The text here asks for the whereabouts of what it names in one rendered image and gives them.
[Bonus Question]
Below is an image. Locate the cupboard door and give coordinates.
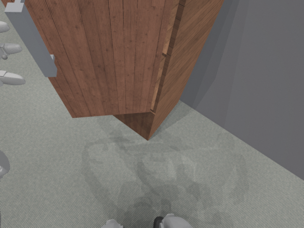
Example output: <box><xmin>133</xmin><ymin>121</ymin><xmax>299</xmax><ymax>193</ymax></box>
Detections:
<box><xmin>1</xmin><ymin>0</ymin><xmax>173</xmax><ymax>118</ymax></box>

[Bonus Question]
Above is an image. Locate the handle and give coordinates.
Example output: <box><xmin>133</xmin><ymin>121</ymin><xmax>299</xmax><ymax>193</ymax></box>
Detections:
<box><xmin>4</xmin><ymin>0</ymin><xmax>57</xmax><ymax>77</ymax></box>

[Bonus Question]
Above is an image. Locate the right robot thigh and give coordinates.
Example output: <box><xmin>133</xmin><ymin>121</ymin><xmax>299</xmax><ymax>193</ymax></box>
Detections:
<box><xmin>159</xmin><ymin>217</ymin><xmax>193</xmax><ymax>228</ymax></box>

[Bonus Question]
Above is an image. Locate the left robot hand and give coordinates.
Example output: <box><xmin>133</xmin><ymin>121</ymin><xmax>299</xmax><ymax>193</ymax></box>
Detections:
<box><xmin>0</xmin><ymin>21</ymin><xmax>26</xmax><ymax>87</ymax></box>

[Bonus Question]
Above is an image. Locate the right robot foot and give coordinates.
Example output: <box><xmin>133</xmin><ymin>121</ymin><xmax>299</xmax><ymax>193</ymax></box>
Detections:
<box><xmin>153</xmin><ymin>217</ymin><xmax>163</xmax><ymax>228</ymax></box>

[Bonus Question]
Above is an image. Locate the left robot upper arm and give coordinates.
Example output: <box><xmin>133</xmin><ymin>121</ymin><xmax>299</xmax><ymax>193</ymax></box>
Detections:
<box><xmin>0</xmin><ymin>150</ymin><xmax>10</xmax><ymax>227</ymax></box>

